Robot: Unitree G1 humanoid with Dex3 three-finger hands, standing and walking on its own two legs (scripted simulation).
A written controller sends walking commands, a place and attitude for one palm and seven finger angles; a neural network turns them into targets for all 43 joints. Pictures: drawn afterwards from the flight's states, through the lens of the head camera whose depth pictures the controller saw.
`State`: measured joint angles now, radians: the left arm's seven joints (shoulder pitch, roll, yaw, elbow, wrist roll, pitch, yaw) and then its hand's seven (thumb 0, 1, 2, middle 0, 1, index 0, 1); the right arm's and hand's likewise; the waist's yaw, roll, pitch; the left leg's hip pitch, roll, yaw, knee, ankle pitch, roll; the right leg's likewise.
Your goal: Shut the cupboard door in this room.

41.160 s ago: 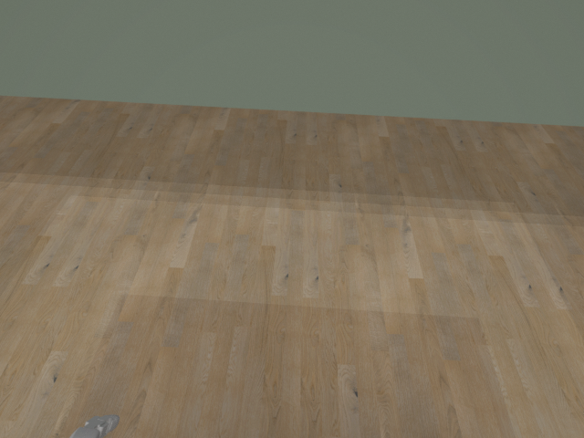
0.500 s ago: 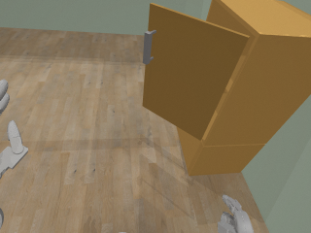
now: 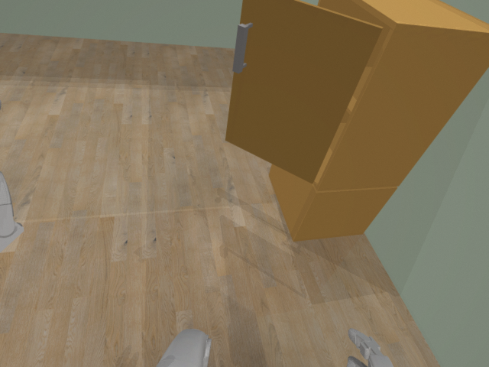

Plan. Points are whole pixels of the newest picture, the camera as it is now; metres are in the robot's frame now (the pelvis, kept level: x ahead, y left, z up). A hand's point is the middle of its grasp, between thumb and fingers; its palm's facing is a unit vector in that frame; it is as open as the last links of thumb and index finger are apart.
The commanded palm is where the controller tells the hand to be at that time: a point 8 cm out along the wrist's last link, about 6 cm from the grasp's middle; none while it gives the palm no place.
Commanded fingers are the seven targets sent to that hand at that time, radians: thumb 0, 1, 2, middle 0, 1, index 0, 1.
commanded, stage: stop stepping back and stand still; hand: left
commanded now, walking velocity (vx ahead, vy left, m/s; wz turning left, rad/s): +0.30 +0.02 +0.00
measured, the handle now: (243, 47) +1.04 +0.07 +0.09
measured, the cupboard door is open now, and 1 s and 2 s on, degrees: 47 47 47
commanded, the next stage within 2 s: let the arm hang, fingers relaxed in 1.44 s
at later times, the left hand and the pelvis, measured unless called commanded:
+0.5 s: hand out of the picture +0.08 +0.31 +0.23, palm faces +0.41 -0.77 -0.49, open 7.4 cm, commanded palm +0.03 +0.35 +0.22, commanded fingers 0.00 0.90 0.90 -0.20 -0.30 -0.20 -0.30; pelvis -0.11 +0.04 +0.05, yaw +1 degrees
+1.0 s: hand out of the picture +0.14 +0.34 +0.23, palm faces +0.42 -0.74 -0.53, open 7.4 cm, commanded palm +0.06 +0.38 +0.22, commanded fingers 0.00 0.90 0.90 -0.20 -0.30 -0.20 -0.30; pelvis -0.08 +0.08 +0.03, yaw +0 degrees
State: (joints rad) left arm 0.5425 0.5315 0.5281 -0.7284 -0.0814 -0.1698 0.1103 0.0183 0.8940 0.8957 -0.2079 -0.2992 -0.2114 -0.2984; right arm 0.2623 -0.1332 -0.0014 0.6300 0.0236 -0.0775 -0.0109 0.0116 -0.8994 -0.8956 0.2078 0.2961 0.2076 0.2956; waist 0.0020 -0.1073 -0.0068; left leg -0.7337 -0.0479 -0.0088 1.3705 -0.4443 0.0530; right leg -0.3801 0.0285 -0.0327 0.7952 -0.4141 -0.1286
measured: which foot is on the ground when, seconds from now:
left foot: up 0.00-0.08, down 0.10-0.52, up 0.54-0.82, down 0.84-1.00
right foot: down 0.00-0.10, up 0.12-0.52, down 0.54-1.00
